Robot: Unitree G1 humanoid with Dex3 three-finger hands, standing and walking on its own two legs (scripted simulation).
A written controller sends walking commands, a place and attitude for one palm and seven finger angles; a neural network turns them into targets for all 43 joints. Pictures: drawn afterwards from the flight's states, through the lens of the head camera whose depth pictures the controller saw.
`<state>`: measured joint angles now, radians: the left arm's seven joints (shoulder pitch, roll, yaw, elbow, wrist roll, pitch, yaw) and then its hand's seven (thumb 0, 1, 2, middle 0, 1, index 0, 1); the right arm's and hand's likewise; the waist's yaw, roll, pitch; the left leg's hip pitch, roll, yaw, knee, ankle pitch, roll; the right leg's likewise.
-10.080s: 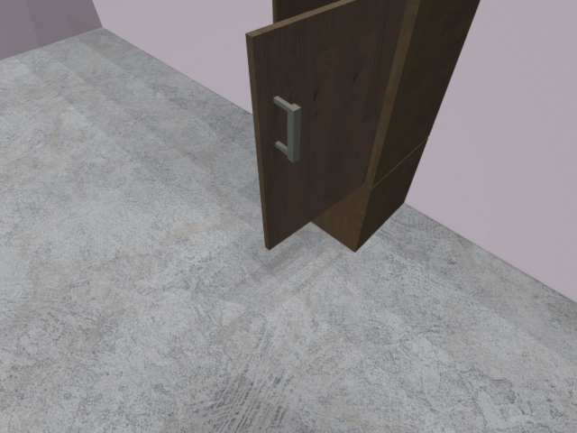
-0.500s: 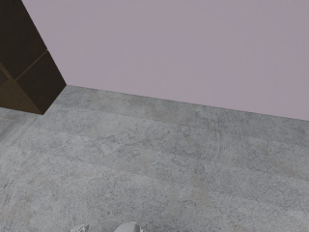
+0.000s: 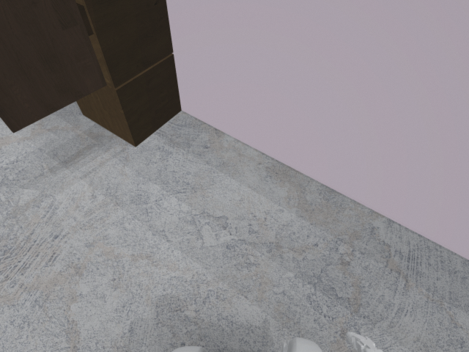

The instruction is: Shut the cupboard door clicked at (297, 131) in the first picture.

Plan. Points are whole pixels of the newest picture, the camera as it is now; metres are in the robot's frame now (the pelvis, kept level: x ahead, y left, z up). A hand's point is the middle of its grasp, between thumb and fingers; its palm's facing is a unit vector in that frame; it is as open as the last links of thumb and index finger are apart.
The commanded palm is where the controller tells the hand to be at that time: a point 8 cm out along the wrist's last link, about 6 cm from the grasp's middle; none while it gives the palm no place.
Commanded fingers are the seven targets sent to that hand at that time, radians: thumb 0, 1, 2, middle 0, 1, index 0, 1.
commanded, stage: walk to a spot facing it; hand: left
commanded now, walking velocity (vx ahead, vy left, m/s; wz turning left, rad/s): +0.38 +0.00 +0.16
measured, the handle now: out of the picture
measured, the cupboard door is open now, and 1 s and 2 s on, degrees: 84 84 84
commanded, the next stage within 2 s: turn to face it in 1.02 s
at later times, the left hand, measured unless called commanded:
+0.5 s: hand (194, 243) +0.34 +0.12 -0.15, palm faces +0.04 -0.98 -0.18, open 7.4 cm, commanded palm none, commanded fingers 0.00 0.90 0.90 -0.20 -0.30 -0.20 -0.30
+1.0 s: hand (173, 265) +0.30 +0.17 -0.18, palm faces +0.35 -0.93 -0.11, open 7.4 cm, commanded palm none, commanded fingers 0.00 0.90 0.90 -0.20 -0.30 -0.20 -0.30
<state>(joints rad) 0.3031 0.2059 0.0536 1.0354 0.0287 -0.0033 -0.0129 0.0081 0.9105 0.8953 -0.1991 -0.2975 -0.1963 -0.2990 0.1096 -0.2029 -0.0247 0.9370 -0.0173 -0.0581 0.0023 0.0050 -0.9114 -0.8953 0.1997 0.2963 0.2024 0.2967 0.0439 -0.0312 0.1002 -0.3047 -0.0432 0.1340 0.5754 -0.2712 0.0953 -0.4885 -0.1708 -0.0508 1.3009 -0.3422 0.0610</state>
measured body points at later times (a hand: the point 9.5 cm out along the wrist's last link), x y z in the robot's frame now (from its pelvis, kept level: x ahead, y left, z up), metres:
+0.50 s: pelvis +0.23 -0.05 +0.00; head +0.26 -0.06 +0.45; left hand +0.34 +0.18 -0.13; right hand +0.14 -0.27 -0.15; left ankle +0.10 +0.06 -0.64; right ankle +0.27 -0.14 -0.73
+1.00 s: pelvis +0.43 +0.05 -0.01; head +0.45 +0.08 +0.44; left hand +0.28 +0.22 -0.17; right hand +0.63 -0.14 -0.13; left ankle +0.48 +0.11 -0.73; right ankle +0.34 -0.12 -0.63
